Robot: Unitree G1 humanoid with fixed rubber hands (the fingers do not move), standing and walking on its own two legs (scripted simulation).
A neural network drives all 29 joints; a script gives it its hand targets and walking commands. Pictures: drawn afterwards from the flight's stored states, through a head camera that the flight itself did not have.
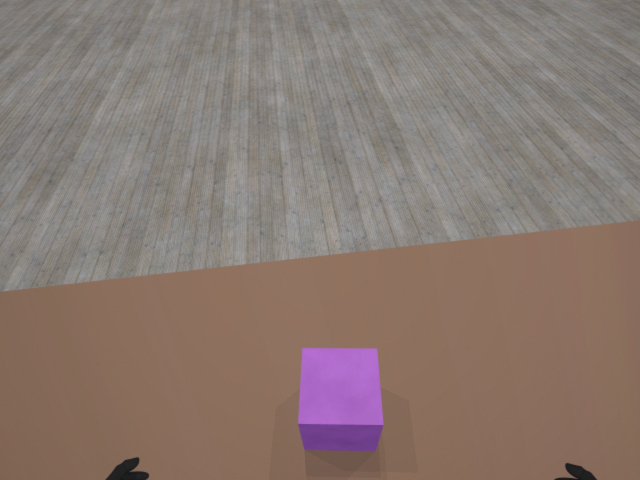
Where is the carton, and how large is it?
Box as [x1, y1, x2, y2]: [298, 348, 383, 450]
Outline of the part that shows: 302,348 298,425 304,449 375,450 383,424 376,349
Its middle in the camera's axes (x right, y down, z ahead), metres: +0.06 +0.47 +1.10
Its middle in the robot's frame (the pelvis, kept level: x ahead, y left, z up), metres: +0.44 +0.01 -0.66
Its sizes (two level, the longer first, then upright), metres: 0.210 0.200 0.250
